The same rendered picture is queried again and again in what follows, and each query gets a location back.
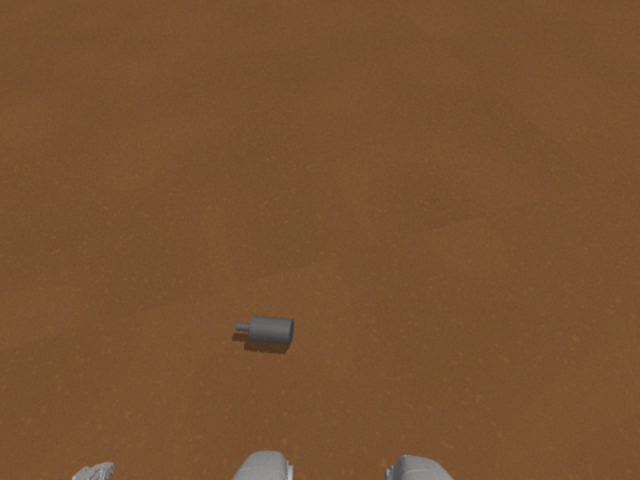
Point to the bottle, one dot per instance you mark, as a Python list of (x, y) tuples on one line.
[(268, 329)]

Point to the left robot hand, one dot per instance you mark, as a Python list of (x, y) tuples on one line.
[(101, 471)]

